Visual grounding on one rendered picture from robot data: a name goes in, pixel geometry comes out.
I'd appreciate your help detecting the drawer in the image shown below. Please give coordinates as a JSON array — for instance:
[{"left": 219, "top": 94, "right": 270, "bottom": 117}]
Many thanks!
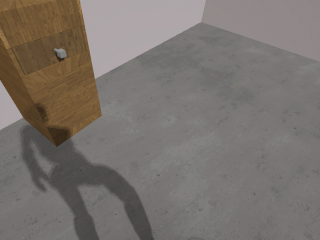
[{"left": 11, "top": 26, "right": 86, "bottom": 75}]

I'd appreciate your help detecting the handle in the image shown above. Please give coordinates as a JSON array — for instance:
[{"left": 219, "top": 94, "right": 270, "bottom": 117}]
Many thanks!
[{"left": 54, "top": 48, "right": 67, "bottom": 58}]

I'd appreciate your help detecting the cabinet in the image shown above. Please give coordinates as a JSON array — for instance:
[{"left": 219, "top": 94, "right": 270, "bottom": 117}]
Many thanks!
[{"left": 0, "top": 0, "right": 102, "bottom": 147}]

